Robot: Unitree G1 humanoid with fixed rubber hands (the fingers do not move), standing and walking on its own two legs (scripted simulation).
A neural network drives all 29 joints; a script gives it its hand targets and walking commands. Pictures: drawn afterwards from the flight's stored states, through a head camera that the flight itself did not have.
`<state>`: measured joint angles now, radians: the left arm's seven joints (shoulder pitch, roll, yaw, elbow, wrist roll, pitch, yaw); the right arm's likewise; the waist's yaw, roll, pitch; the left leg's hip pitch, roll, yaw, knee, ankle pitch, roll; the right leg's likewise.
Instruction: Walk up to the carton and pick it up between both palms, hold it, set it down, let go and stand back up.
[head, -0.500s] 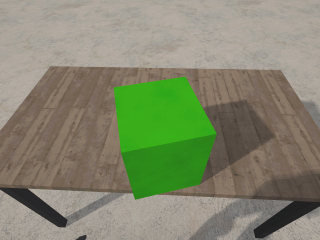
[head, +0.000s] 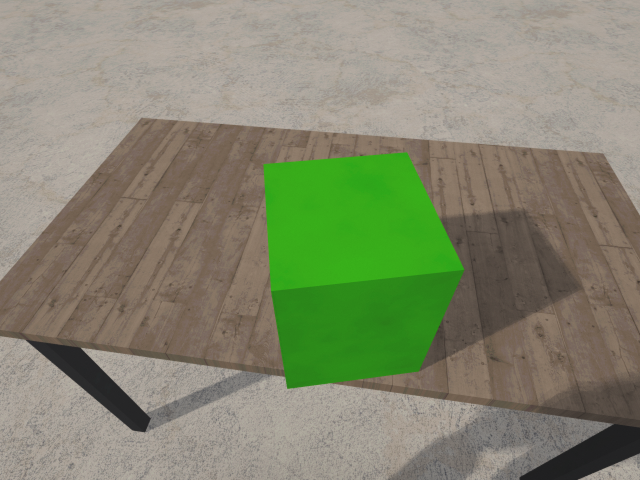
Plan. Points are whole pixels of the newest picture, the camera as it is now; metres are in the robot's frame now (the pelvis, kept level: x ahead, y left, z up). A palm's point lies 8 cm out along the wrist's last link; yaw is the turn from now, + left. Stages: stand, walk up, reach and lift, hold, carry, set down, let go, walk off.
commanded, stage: walk up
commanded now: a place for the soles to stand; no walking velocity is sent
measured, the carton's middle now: (345, 273) +0.41 +0.01 +0.03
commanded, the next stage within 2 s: reach and lift in 0.44 s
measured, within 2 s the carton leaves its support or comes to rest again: neither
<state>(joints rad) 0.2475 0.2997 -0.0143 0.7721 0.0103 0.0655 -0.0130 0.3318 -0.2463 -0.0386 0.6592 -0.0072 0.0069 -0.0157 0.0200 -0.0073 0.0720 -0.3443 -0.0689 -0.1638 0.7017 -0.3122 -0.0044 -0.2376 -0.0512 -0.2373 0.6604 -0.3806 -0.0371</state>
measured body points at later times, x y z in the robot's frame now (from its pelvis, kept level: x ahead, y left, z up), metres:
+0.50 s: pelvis +0.00 -0.01 +0.00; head +0.01 +0.01 +0.45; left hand +0.07 +0.28 -0.13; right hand +0.11 -0.27 -0.11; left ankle +0.04 +0.12 -0.72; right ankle -0.01 -0.09 -0.72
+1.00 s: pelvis +0.00 -0.03 +0.02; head +0.01 -0.01 +0.47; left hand +0.16 +0.22 -0.08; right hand +0.15 -0.27 -0.07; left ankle +0.04 +0.12 -0.72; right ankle -0.01 -0.09 -0.72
